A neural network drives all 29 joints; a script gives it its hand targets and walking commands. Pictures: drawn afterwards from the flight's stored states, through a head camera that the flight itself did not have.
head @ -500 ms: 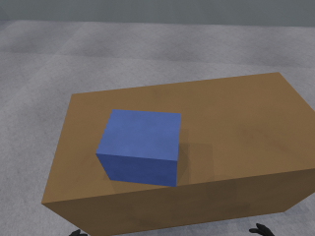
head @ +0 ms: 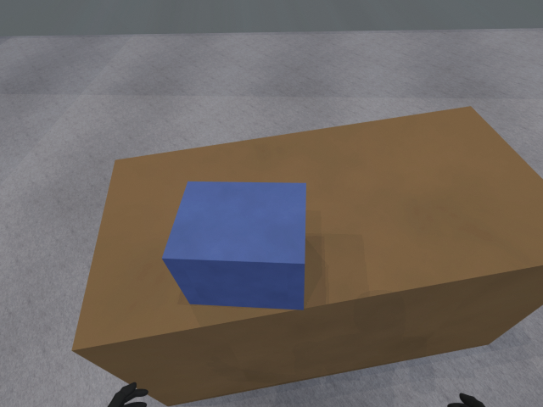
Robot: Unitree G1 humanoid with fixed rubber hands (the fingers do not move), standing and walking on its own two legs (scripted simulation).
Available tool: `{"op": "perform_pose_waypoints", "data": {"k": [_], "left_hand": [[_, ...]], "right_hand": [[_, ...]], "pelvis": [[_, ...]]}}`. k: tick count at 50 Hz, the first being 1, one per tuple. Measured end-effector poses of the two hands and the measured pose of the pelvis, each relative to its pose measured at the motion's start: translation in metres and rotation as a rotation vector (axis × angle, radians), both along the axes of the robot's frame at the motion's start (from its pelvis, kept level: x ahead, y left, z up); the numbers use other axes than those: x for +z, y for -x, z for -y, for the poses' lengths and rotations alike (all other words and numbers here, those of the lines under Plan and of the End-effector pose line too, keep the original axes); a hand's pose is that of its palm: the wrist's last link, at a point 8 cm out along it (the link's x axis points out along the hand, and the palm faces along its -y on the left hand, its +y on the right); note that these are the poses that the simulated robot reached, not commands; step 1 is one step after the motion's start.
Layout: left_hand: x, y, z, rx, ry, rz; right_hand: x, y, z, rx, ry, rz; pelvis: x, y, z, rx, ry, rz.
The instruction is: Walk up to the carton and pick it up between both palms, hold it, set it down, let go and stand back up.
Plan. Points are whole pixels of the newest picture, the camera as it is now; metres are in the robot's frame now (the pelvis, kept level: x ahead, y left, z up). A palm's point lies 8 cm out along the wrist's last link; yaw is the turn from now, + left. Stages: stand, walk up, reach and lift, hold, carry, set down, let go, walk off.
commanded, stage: walk up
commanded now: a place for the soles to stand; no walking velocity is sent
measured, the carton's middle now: (245, 245) +0.42 +0.08 -0.06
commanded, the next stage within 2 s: reach and lift in 0.84 s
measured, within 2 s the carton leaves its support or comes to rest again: neither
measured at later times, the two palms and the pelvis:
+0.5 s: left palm out of the picture +0.12 +0.26 -0.09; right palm out of the picture +0.06 -0.26 -0.10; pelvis -0.01 +0.01 +0.01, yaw -2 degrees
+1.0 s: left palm out of the picture +0.15 +0.26 -0.10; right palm out of the picture +0.09 -0.27 -0.12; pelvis -0.02 +0.01 -0.01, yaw +0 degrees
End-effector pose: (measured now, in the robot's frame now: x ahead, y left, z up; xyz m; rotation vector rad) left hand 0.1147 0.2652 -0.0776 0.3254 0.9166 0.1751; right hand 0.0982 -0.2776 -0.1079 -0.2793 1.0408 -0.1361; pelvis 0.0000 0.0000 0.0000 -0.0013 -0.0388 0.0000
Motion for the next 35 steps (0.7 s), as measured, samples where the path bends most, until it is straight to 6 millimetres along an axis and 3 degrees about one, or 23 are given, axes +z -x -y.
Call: {"op": "perform_pose_waypoints", "data": {"k": [5, 11, 19, 35], "left_hand": [[-0.003, 0.0, -0.01, -0.006, 0.011, -0.028], [-0.008, -0.012, -0.001, -0.041, 0.055, -0.004], [-0.01, -0.013, 0.008, -0.051, 0.071, -0.006], [-0.003, 0.001, 0.001, -0.038, 0.029, -0.047]], "right_hand": [[0.008, 0.013, -0.014, -0.012, -0.001, 0.013], [0.012, 0.028, -0.021, -0.037, -0.003, -0.008], [0.012, 0.039, -0.017, -0.063, -0.001, -0.016], [0.003, 0.048, -0.013, -0.072, -0.022, -0.044]], "pelvis": [[0.005, 0.003, -0.009, -0.023, -0.009, 0.001], [0.006, 0.007, -0.012, -0.035, 0.002, 0.02], [0.006, 0.01, -0.012, -0.04, -0.002, 0.032], [0.009, 0.009, -0.009, -0.046, -0.011, 0.012]]}}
